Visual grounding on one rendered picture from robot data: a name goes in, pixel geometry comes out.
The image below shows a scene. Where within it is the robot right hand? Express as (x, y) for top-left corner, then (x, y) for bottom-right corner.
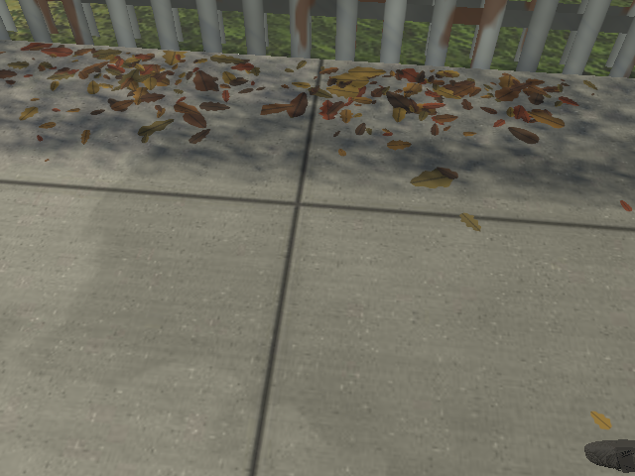
(584, 439), (635, 473)

